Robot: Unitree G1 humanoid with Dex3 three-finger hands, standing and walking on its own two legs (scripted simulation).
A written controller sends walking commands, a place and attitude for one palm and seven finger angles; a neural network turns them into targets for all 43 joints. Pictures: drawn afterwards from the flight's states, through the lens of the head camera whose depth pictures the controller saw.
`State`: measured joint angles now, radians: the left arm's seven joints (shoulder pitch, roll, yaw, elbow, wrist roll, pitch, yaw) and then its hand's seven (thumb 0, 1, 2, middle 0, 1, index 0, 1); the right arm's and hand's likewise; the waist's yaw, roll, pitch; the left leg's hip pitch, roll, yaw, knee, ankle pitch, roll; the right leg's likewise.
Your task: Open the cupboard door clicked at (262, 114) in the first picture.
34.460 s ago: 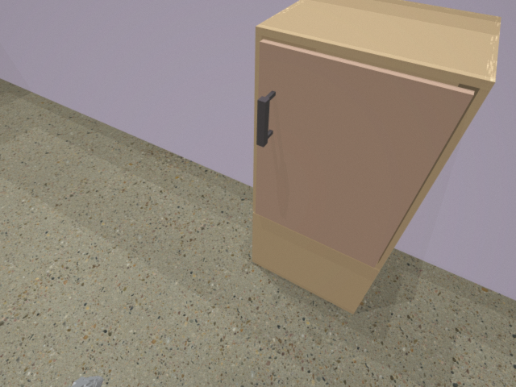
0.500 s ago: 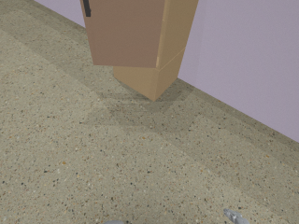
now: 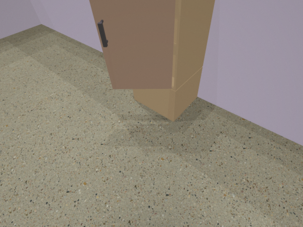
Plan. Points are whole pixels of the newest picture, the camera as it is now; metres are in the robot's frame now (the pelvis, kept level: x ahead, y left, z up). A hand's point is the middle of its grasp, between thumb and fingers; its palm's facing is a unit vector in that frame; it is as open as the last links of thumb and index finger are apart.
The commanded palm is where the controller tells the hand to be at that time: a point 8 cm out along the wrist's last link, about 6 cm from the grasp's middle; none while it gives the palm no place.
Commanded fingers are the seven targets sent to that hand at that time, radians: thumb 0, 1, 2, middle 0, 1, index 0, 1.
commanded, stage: take the last steps up to it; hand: left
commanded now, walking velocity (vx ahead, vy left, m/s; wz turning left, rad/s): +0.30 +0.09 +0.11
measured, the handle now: (103, 33) +1.04 +0.32 +0.04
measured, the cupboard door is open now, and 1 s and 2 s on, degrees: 38 38 38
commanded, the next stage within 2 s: come to a stop and stand still in 1.28 s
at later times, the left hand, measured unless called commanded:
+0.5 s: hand out of the picture +0.04 +0.20 -0.18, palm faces +0.17 -0.98 -0.11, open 7.4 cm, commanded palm none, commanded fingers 0.00 0.90 0.90 -0.20 -0.30 -0.20 -0.30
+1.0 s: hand (104, 146) +0.44 +0.23 -0.16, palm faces -0.06 -0.98 -0.20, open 7.3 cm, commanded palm none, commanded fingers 0.00 0.90 0.90 -0.20 -0.30 -0.20 -0.30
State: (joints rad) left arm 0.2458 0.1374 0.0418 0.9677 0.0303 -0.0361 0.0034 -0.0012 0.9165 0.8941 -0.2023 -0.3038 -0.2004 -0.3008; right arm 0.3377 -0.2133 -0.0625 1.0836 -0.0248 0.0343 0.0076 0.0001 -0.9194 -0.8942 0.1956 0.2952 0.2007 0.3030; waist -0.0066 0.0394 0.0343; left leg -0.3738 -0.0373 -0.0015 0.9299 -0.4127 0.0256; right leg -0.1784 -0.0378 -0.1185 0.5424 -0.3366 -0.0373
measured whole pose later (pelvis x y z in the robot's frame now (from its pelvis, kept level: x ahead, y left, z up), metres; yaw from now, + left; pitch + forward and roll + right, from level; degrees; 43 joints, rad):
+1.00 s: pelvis +0.32 +0.06 -0.01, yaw -1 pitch +0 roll +1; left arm 0.09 0.17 0.04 0.97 0.03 -0.05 -0.02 0.00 0.92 0.89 -0.20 -0.30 -0.19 -0.30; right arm 0.45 -0.13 -0.03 1.16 -0.02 -0.03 -0.01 0.00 -0.91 -0.89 0.20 0.30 0.20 0.30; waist -0.06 0.01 0.08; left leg -0.12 0.05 0.18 0.64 -0.46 0.01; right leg -0.35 -0.05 -0.11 0.59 -0.23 -0.04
